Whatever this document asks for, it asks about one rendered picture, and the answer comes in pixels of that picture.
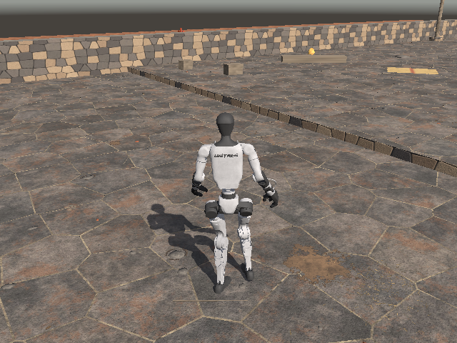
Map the right robot forearm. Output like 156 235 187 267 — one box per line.
258 170 275 196

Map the left robot upper arm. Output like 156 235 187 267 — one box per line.
194 144 212 182

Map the right robot shin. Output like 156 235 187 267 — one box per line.
239 227 252 271

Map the robot left foot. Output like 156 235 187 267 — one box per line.
214 276 231 294

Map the right robot hand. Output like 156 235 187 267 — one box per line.
263 190 278 208

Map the right robot upper arm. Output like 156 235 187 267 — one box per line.
241 143 264 182

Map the left robot forearm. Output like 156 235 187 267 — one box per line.
192 172 201 190

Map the left robot hand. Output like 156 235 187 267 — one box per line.
191 185 208 197

